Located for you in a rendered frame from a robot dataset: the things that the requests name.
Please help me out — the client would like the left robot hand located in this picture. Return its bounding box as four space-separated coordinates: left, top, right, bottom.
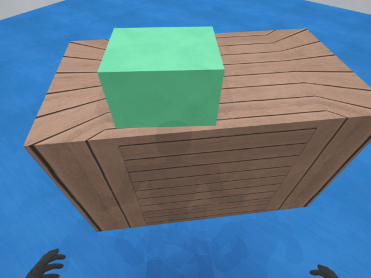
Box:
26 248 66 278

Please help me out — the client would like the carton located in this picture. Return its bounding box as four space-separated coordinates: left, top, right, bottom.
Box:
97 27 224 129

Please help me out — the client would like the pedestal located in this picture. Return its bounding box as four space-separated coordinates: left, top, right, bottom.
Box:
23 28 371 232

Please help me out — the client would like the right robot hand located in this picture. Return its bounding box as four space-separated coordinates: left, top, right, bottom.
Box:
310 264 339 278

